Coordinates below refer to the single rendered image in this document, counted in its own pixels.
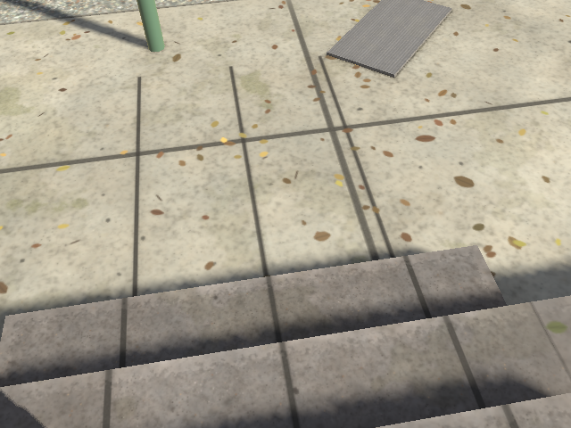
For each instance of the stairs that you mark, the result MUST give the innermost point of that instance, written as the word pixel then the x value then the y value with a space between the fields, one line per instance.
pixel 417 341

